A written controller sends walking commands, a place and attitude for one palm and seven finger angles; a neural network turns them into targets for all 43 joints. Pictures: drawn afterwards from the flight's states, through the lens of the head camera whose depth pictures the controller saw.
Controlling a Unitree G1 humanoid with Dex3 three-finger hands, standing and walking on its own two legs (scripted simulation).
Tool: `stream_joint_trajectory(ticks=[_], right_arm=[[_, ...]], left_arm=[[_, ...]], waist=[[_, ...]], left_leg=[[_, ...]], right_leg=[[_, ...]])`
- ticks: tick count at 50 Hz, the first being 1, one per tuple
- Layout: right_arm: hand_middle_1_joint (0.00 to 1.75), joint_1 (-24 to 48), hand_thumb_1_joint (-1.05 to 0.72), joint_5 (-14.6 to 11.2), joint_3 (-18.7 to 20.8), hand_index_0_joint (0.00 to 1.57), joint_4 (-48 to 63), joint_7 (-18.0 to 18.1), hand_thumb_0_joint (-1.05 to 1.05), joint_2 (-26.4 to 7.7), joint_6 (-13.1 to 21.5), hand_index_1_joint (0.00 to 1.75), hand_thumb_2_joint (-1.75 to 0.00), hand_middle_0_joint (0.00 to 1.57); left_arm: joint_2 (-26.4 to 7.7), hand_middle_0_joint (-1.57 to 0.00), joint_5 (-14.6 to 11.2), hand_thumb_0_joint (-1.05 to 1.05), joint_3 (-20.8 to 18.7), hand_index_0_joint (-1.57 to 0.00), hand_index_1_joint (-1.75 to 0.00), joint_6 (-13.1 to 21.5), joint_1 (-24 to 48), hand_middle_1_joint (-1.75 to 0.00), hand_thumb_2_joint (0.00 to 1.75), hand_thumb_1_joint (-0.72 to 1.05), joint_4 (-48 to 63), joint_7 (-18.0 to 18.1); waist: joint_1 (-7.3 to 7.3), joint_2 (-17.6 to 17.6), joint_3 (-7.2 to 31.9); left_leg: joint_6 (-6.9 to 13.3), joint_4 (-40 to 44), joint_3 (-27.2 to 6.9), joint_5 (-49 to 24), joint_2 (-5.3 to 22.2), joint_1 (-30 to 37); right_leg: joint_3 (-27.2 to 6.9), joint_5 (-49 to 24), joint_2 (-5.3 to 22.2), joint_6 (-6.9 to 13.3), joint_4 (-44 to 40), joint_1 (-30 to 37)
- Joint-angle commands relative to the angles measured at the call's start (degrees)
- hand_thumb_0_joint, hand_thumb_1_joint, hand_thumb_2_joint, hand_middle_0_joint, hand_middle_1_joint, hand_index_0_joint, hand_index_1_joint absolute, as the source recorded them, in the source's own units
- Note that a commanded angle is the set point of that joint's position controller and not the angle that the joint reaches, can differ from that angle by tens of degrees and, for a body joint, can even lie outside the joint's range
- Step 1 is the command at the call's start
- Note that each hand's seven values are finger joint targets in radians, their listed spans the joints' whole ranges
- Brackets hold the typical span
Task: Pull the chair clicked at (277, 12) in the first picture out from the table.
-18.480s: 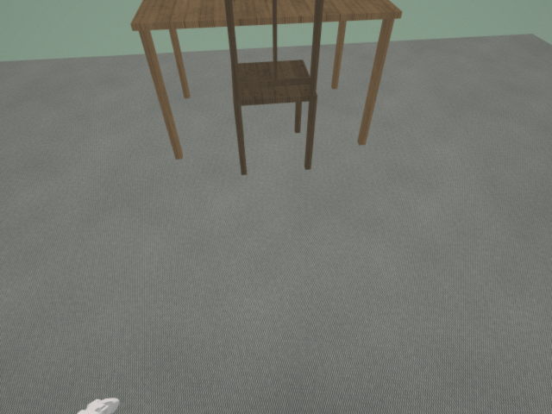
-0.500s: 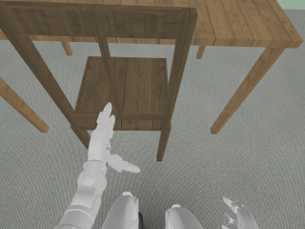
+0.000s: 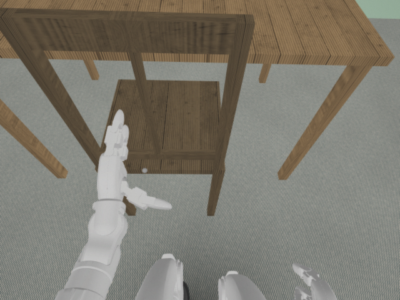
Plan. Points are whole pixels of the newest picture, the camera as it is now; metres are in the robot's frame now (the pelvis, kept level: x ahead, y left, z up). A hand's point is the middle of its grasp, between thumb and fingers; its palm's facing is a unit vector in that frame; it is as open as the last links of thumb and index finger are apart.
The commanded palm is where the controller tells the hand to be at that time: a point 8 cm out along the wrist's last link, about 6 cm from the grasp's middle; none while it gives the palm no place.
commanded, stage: aim the fingers beside a spindle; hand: left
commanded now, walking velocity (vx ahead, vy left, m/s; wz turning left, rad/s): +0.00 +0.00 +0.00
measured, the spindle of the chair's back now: (148, 112) +0.50 +0.13 +0.05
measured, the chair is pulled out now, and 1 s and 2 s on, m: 0.00 0.00 0.00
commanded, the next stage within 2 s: push the fingers through the gap in 0.68 s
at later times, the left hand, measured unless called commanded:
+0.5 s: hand (150, 185) +0.34 +0.12 +0.00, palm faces +0.02 -1.00 +0.02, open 16.9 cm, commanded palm +0.33 +0.16 +0.02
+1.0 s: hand (142, 170) +0.36 +0.13 +0.03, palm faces +0.02 -1.00 -0.06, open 17.0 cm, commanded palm +0.35 +0.17 +0.02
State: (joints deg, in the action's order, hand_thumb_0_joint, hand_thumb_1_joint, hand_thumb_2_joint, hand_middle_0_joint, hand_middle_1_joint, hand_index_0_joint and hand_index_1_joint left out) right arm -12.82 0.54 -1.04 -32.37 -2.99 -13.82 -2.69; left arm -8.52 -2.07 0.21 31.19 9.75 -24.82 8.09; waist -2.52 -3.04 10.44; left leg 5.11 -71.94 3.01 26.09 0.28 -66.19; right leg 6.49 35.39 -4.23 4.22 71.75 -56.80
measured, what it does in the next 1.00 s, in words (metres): stands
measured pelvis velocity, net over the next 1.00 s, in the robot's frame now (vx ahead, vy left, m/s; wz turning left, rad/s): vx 0.00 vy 0.01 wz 0.00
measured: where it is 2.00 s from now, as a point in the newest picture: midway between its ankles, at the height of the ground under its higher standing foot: outside the picture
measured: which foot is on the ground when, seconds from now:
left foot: down 0.00-1.00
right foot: down 0.00-1.00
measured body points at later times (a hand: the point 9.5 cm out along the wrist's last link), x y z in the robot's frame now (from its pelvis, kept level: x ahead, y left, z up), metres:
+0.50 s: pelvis +0.00 +0.00 +0.00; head +0.10 +0.02 +0.44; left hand +0.34 +0.17 +0.00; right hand +0.15 -0.24 -0.11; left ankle +0.07 +0.07 -0.62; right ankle -0.01 -0.08 -0.62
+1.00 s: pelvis +0.00 +0.01 -0.01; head +0.10 +0.02 +0.43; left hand +0.35 +0.18 +0.03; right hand +0.14 -0.24 -0.12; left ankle +0.07 +0.07 -0.62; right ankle -0.01 -0.08 -0.62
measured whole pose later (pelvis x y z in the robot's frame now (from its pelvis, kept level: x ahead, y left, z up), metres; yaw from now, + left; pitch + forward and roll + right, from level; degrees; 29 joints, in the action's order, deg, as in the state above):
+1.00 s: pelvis +0.00 +0.01 -0.01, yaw +0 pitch +21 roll -4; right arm -12.5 0.6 -1.0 -33.6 -3.2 -14.5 -2.3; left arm -9.6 -4.0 0.3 31.2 13.1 -28.6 4.8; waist -2.3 -3.6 10.6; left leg 5.5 -74.5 2.2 26.9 0.1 -69.3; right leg 7.4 36.2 -4.2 3.9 73.5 -59.1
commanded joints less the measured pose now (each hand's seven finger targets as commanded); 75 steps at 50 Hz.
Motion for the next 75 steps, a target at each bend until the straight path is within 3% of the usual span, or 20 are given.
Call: stream_joint_trajectory(ticks=[1,4,8,12,16,20,25,28,32,35,39,42,47,49,52,57,61,65,72,75], right_arm=[[0.3,0.41,-0.9,-2.4,2.18,0.2,8.25,0.72,0.0,-8.47,1.17,0.3,-0.9,0.2],[0.3,-0.01,-0.9,-2.59,2.78,0.2,9.08,1.28,0.0,-8.77,1.67,0.3,-0.9,0.2],[0.3,-1.31,-0.9,-1.06,3.72,0.2,8.75,1.57,0.0,-8.04,4.11,0.3,-0.9,0.2],[0.3,-1.3,-0.9,0.13,3.15,0.2,6.05,0.7,0.0,-7.5,3.89,0.3,-0.9,0.2],[0.3,-0.07,-0.9,-1.06,2.33,0.2,6.39,0.29,0.0,-8.17,1.78,0.3,-0.9,0.2],[0.3,0.7,-0.9,-2.1,2.58,0.2,8.84,1.04,0.0,-8.98,1.0,0.3,-0.9,0.2],[0.3,-0.6,-0.9,-0.67,3.34,0.2,9.05,1.17,0.0,-7.72,3.65,0.3,-0.9,0.2],[0.3,-1.05,-0.9,-0.08,3.22,0.2,6.69,0.78,0.0,-7.68,3.74,0.3,-0.9,0.2],[0.3,-0.4,-0.9,-1.13,2.4,0.2,5.75,0.5,0.0,-8.34,1.99,0.3,-0.9,0.2],[0.3,0.33,-0.9,-2.18,2.31,0.2,7.39,1.14,0.0,-9.07,1.16,0.3,-0.9,0.2],[0.3,-0.02,-0.9,-0.76,2.99,0.2,9.66,1.13,0.0,-7.96,1.93,0.3,-0.9,0.2],[0.3,-1.04,-0.9,0.2,3.06,0.2,7.74,0.67,0.0,-7.15,3.08,0.3,-0.9,0.2],[0.3,-1.52,-0.9,-0.11,3.14,0.2,4.7,0.2,0.0,-8.3,2.73,0.3,-0.9,0.2],[0.3,-1.25,-0.9,-1.13,3.02,0.2,5.32,0.6,0.0,-9.17,1.93,0.3,-0.9,0.2],[0.3,-1.36,-0.9,-1.82,3.15,0.2,6.0,1.42,0.0,-9.78,1.55,0.3,-0.9,0.2],[0.3,-2.68,-0.9,-0.19,3.5,0.2,5.82,1.59,0.0,-8.9,2.76,0.3,-0.9,0.2],[0.3,-3.86,-0.9,0.51,3.41,0.2,3.87,0.35,0.0,-8.43,2.35,0.3,-0.9,0.2],[0.3,-3.54,-0.9,-0.51,2.82,0.2,4.18,0.11,0.0,-9.1,0.44,0.3,-0.9,0.2],[0.3,-5.03,-0.9,-0.04,3.43,0.2,4.58,0.63,0.0,-8.86,1.47,0.3,-0.9,0.2],[0.3,-6.4,-0.9,0.46,3.69,0.2,2.75,0.34,0.0,-8.78,1.97,0.3,-0.9,0.2]], left_arm=[[1.53,-0.06,-2.31,0.0,2.92,-0.06,-0.08,-4.15,8.45,-0.08,0.3,-0.5,-4.8,-5.72],[1.68,-0.06,-6.85,0.0,2.65,-0.06,-0.08,-4.02,10.78,-0.08,0.3,-0.5,3.29,-9.16],[-5.21,-0.06,-6.6,0.0,-1.01,-0.06,-0.08,3.67,15.08,-0.08,0.3,-0.5,27.43,-4.71],[-5.14,-0.06,-1.52,0.0,-1.49,-0.06,-0.08,4.58,10.85,-0.08,0.3,-0.5,17.83,0.77],[-1.1,-0.06,0.45,0.0,0.82,-0.06,-0.08,-1.49,7.63,-0.08,0.3,-0.5,-3.22,-1.78],[-0.76,-0.06,-4.36,0.0,-0.38,-0.06,-0.08,-4.15,10.2,-0.08,0.3,-0.5,0.14,-5.88],[-5.04,-0.06,-5.63,0.0,-1.13,-0.06,-0.08,4.44,15.84,-0.08,0.3,-0.5,27.43,-3.65],[-3.13,-0.06,-2.62,0.0,1.37,-0.06,-0.08,4.43,13.6,-0.08,0.3,-0.5,20.63,-1.27],[1.74,-0.06,-0.1,0.0,4.62,-0.06,-0.08,-2.04,11.51,-0.08,0.3,-0.5,-2.4,-3.08],[0.53,-0.06,-2.84,0.0,1.39,-0.06,-0.08,-5.15,11.68,-0.08,0.3,-0.5,-5.5,-5.23],[-7.37,-0.06,-6.0,0.0,-6.7,-0.06,-0.08,0.28,14.57,-0.08,0.3,-0.5,15.71,-4.07],[-6.93,-0.06,-4.25,0.0,-4.3,-0.06,-0.08,5.37,16.47,-0.08,0.3,-0.5,22.56,-1.83],[-1.32,-0.06,-0.59,0.0,2.42,-0.06,-0.08,3.0,17.36,-0.08,0.3,-0.5,3.44,-3.55],[0.31,-0.06,-1.47,0.0,3.39,-0.06,-0.08,-0.56,17.98,-0.08,0.3,-0.5,-2.26,-5.51],[-1.64,-0.06,-4.23,0.0,-0.02,-0.06,-0.08,-3.42,23.01,-0.08,0.3,-0.5,-0.32,-6.25],[-7.52,-0.06,-4.68,0.0,-6.14,-0.06,-0.08,1.12,28.73,-0.08,0.3,-0.5,13.0,-1.82],[-5.19,-0.06,-0.94,0.0,-4.06,-0.06,-0.08,2.38,25.97,-0.08,0.3,-0.5,2.84,0.44],[-2.82,-0.06,0.36,0.0,-2.28,-0.06,-0.08,-1.89,26.6,-0.08,0.3,-0.5,-12.23,-1.63],[-7.26,-0.06,-4.15,0.0,-6.82,-0.06,-0.08,2.39,39.28,-0.08,0.3,-0.5,2.7,-2.64],[-8.55,-0.06,-2.49,0.0,-7.12,-0.06,-0.08,4.77,38.55,-0.08,0.3,-0.5,1.52,-1.89]], waist=[[-2.52,7.82,10.55],[-1.25,4.15,17.89],[0.51,-6.84,30.62],[-2.02,-0.59,19.33],[-2.76,7.34,8.62],[-0.71,4.04,16.54],[0.72,-7.55,31.23],[-2.62,-2.28,22.83],[-4.7,8.03,8.38],[-2.41,8.3,11.68],[2.53,-3.29,28.75],[0.34,-5.78,29.71],[-5.07,2.52,14.57],[-4.96,4.72,12.99],[-3.28,1.4,18.79],[-0.92,-4.72,30.64],[-3.36,-0.18,22.95],[-5.06,5.96,13.98],[-3.25,-4.68,28.99],[-4.07,-3.63,28.99]], left_leg=[[-1.96,7.84,-7.0,-2.83,-0.33,15.44],[-2.33,7.89,-7.55,-7.3,0.22,20.74],[-3.84,8.8,-10.71,-19.36,1.85,38.25],[-3.74,8.32,-11.64,-15.43,2.24,31.05],[-2.26,8.14,-8.61,-2.8,0.14,16.83],[-2.52,8.57,-7.8,-5.58,0.05,20.59],[-4.21,8.52,-10.89,-20.3,1.93,38.66],[-3.82,8.21,-12.32,-16.77,2.67,34.48],[-2.24,8.14,-10.28,-1.71,0.85,18.51],[-2.07,8.49,-8.29,-1.67,-0.23,16.83],[-3.28,7.52,-7.61,-15.39,0.3,27.82],[-3.98,6.26,-9.63,-21.35,1.53,33.24],[-2.74,4.91,-10.43,-7.4,1.63,21.84],[-2.5,6.55,-10.35,-2.86,1.04,19.87],[-2.6,7.95,-10.4,-4.41,0.77,23.9],[-4.12,7.66,-12.55,-16.4,2.03,35.31],[-3.89,6.51,-12.28,-15.01,2.16,29.45],[-2.38,6.79,-9.4,-4.1,0.65,18.1],[-3.36,6.21,-9.9,-15.26,1.28,30.15],[-3.6,5.33,-10.28,-18.05,1.66,30.99]], right_leg=[[-9.44,-7.95,2.2,-3.26,-16.59,2.52],[-8.6,-12.88,2.35,-2.98,-15.56,3.63],[-5.68,-18.94,1.57,-1.59,-11.31,0.19],[-4.72,-15.78,1.18,-2.13,-10.35,-4.55],[-6.27,-8.2,1.57,-2.56,-13.66,-2.41],[-7.13,-10.66,2.06,-2.41,-14.55,1.42],[-5.55,-19.3,1.51,-1.5,-10.62,-0.14],[-4.83,-16.57,1.26,-2.2,-10.58,-4.62],[-5.3,-7.49,1.56,-2.73,-13.4,-5.29],[-6.81,-6.73,2.01,-2.45,-15.18,-0.28],[-7.27,-19.56,1.88,-1.93,-11.27,5.11],[-6.02,-21.31,1.15,-1.69,-8.81,-0.31],[-5.65,-11.3,1.19,-2.66,-10.35,-7.99],[-5.85,-8.07,1.45,-2.67,-12.31,-6.45],[-5.74,-9.23,1.58,-2.37,-12.7,-4.12],[-4.84,-16.08,1.18,-1.89,-9.26,-4.73],[-4.32,-15.14,0.76,-2.17,-8.67,-7.22],[-5.72,-9.03,1.03,-2.76,-12.3,-4.91],[-6.2,-17.14,0.81,-2.18,-10.4,-2.94],[-5.84,-19.08,0.48,-2.19,-9.52,-3.74]])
